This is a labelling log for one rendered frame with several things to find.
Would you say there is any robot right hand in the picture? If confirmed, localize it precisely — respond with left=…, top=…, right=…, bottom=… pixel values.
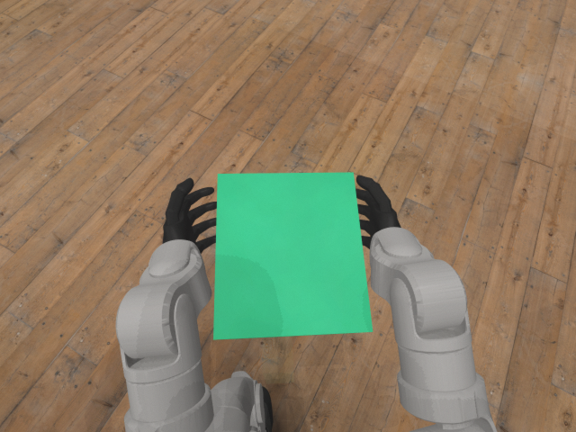
left=355, top=175, right=401, bottom=249

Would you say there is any carton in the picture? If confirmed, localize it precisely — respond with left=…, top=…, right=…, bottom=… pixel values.
left=213, top=172, right=373, bottom=340

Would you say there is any robot left shin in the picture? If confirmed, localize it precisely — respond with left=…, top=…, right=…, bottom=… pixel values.
left=231, top=371, right=266, bottom=432

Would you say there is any left robot forearm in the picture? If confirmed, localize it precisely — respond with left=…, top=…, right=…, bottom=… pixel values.
left=116, top=239, right=214, bottom=432

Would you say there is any left robot thigh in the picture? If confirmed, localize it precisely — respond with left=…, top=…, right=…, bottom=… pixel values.
left=205, top=377, right=264, bottom=432

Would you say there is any robot left hand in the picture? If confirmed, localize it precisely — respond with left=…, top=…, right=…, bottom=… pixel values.
left=163, top=178, right=217, bottom=253

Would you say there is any right robot forearm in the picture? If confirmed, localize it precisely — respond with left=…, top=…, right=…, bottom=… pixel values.
left=370, top=227, right=497, bottom=432

